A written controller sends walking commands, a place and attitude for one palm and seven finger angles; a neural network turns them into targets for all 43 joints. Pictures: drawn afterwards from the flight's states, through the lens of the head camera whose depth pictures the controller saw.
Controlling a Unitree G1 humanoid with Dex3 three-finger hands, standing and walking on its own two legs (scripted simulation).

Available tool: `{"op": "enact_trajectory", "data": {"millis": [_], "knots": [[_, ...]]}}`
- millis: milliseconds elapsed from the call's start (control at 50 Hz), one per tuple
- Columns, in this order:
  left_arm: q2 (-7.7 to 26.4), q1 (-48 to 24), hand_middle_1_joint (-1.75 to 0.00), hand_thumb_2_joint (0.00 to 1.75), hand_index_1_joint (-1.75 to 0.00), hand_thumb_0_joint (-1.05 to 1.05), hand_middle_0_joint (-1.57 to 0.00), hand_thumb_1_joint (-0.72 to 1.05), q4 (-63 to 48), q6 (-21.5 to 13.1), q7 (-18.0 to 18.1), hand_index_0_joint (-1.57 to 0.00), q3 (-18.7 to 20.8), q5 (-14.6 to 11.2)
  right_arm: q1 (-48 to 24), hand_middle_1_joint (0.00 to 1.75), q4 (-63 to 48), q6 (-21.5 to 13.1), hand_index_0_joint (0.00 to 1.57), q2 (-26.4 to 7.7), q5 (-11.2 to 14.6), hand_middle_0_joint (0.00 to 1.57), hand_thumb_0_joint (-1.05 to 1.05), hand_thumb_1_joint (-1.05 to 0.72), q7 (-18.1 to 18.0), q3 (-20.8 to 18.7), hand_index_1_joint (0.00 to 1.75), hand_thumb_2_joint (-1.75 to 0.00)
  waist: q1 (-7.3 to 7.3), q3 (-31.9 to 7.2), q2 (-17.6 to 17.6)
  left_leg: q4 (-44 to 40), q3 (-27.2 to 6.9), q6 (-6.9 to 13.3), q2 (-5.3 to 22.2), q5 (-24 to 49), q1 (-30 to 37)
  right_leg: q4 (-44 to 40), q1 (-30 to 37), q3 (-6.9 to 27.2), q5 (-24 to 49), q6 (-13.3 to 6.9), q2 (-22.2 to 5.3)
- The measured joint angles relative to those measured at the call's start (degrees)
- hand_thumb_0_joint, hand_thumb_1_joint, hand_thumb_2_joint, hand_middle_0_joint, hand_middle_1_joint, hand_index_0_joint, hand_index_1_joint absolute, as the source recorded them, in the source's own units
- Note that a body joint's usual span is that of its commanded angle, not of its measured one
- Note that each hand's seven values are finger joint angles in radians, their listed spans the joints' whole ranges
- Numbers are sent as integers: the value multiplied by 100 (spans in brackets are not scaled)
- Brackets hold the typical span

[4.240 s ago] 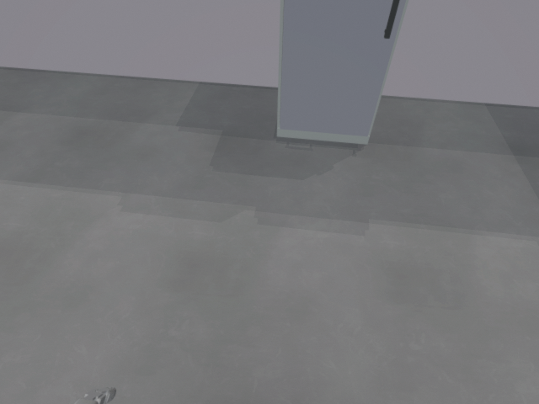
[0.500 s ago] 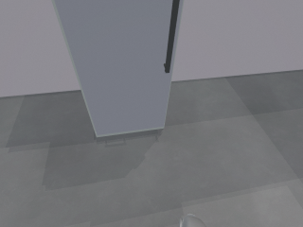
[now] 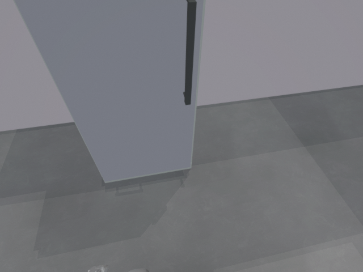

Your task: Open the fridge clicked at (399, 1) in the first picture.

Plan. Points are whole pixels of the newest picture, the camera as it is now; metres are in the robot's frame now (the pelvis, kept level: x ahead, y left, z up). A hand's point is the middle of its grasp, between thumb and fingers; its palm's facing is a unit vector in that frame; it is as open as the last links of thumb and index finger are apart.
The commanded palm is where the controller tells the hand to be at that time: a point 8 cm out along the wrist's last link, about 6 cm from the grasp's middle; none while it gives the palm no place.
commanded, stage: turn to face it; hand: right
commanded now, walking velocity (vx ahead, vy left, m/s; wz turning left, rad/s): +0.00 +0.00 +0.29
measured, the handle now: (187, 58) +0.76 +0.01 +0.08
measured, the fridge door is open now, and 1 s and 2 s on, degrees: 0 0 0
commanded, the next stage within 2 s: take the last steps up to it in 0.18 s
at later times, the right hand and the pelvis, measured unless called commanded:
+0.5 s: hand out of the picture +0.12 -0.17 -0.17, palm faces -0.12 +0.98 -0.17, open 7.4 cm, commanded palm none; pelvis +0.03 +0.01 +0.00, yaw +9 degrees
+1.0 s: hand (222, 245) +0.23 -0.10 -0.16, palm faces -0.11 +0.97 -0.23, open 7.2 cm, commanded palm none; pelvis +0.15 +0.08 +0.01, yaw +9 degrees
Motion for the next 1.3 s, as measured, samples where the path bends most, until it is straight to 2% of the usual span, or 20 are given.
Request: {"op": "enact_trajectory", "data": {"millis": [80,120,180,260,340,420,500,540,580,680,780,820,860,920,960,1040,1180,1200,1240,1300], "knots": [[82,148,-30,90,-30,-2,-20,93,114,128,-31,-21,62,13,-91,30,-163,-39,20,-26,-23,20,1,-92,6,-19,30,-90,56,-43,-94,-1026,121,14,-126,362,508,356,-57,-140,-253,139,-176],[127,244,-30,90,-30,-1,-20,92,154,188,-46,-21,94,-15,-98,30,-209,-114,20,-55,-44,20,1,-92,-4,-10,30,-90,54,-67,-133,-1468,87,200,-223,537,694,748,-202,-179,-521,272,-290],[233,350,-30,90,-30,-1,-20,92,211,345,-29,-20,122,-42,-157,30,-218,-182,20,-7,-27,20,1,-91,-15,62,30,-90,90,-61,-297,-1529,77,365,-390,501,684,1698,-598,424,-1467,495,-208],[244,463,-30,90,-30,0,-20,91,246,371,-12,-20,114,-49,-237,30,-215,-156,20,-22,-14,20,1,-91,-30,63,30,-90,144,-44,-236,-1998,-30,396,-487,775,829,2536,-875,906,-1434,639,-67],[195,568,-30,90,-30,0,-20,91,232,339,7,-20,85,-50,-368,30,-224,-118,20,-95,-13,20,1,-91,-11,23,30,-90,155,-28,-111,-2233,-138,373,-538,918,874,1979,-641,1038,-1372,687,-44],[143,785,-30,90,-30,0,-20,91,204,153,-1,-20,12,-10,-405,30,-206,-98,20,-187,26,20,1,-90,44,-19,30,-90,165,-107,-21,-2061,-213,301,-606,812,804,469,58,1001,-975,610,-40],[17,1118,-30,90,-30,0,-20,91,208,-7,-1,-20,-38,68,-364,30,-120,-1,20,-282,9,20,1,-91,135,-77,30,-90,293,-220,117,-517,-263,331,-590,-229,281,218,272,874,-652,338,14],[-38,1318,-30,90,-30,0,-20,91,256,-59,9,-20,-65,67,-377,30,-83,-18,20,-310,-23,20,1,-91,196,-94,30,-90,349,-250,127,240,-237,319,-529,-70,-9,-132,511,828,-557,324,30],[-88,1496,-30,90,-30,0,-20,91,345,-109,20,-20,-88,54,-418,30,-83,-67,20,-319,-25,20,1,-91,230,-92,30,-90,360,-245,125,528,-197,276,-422,186,-197,-496,744,782,-425,347,48],[-184,1775,-30,90,-30,0,-20,90,578,-163,9,-20,-87,55,-582,30,-120,-122,20,-262,-5,20,1,-91,242,-40,30,-90,397,-126,67,-193,-55,207,-170,385,-234,-915,1126,661,-392,423,42],[-207,1914,-30,90,-30,0,-20,90,765,-110,-36,-20,-36,56,-731,30,-133,-238,20,-153,-3,20,1,-91,256,-2,30,-90,486,14,-43,-1674,165,288,-210,661,326,-441,1210,585,-897,634,-103],[-187,1901,-30,90,-30,0,-20,90,853,-70,-65,-20,-23,-5,-792,30,-120,-399,20,-72,-10,20,1,-91,229,10,30,-90,453,102,-174,-1693,275,404,-305,865,438,618,863,718,-1400,567,-259],[-155,1751,-30,90,-30,0,-20,90,910,27,-91,-20,-13,-28,-749,30,-114,-524,20,12,27,20,1,-91,189,39,30,-90,396,135,-229,-1610,368,453,-351,682,557,2147,214,996,-1663,440,-216],[-91,1456,-30,90,-30,1,-20,91,825,56,-104,-20,57,-10,-575,30,-118,-607,21,17,73,20,-1,-94,23,-60,30,-90,292,69,-242,-2078,474,440,-411,715,956,3275,-638,1071,-1218,408,-214],[-28,1214,-30,90,-30,1,-20,91,685,46,-104,-20,95,9,-431,30,-50,-616,21,-40,35,20,-1,-95,-13,-44,30,-90,265,7,-230,-2401,521,452,-435,784,1197,3211,-1010,1003,-963,468,-256],[84,683,-30,90,-30,0,-20,91,379,18,-145,-20,135,4,-109,30,171,-591,20,-71,3,20,-1,-94,-6,45,30,-90,198,-62,-197,-2787,532,419,-465,792,1560,2401,-1343,891,-548,555,-295],[144,66,-30,90,-30,0,-19,91,82,-85,-215,-20,66,-11,375,30,504,-492,20,-36,-5,20,0,-92,31,104,30,-90,-40,-16,-43,-2626,520,206,-436,302,2020,768,-855,775,-111,479,-167],[153,46,-30,90,-30,0,-19,91,42,-130,-214,-20,41,-4,457,30,531,-469,20,-28,3,20,0,-91,32,103,30,-90,-64,-19,-29,-2404,504,155,-413,125,2008,464,-649,747,79,451,-140],[96,-9,-30,90,-30,0,-20,91,-11,-216,-173,-20,12,29,483,30,584,-376,20,-53,30,20,1,-91,36,98,30,-90,-82,43,125,-1364,372,174,-256,-411,1662,592,-584,645,24,123,-27],[-8,20,-30,90,-30,0,-20,91,-14,-199,-60,-20,-82,16,371,30,601,-258,20,-62,41,20,1,-91,-11,116,30,-90,-92,87,200,234,66,174,-250,-779,914,521,-373,539,-180,51,46]]}}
